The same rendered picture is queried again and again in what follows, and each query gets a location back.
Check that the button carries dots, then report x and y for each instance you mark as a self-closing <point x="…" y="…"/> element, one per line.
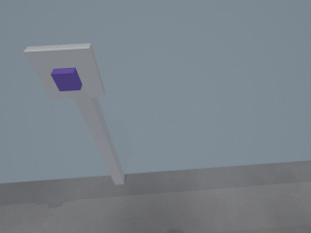
<point x="66" y="79"/>

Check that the panel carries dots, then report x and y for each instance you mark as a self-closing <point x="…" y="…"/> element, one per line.
<point x="44" y="59"/>

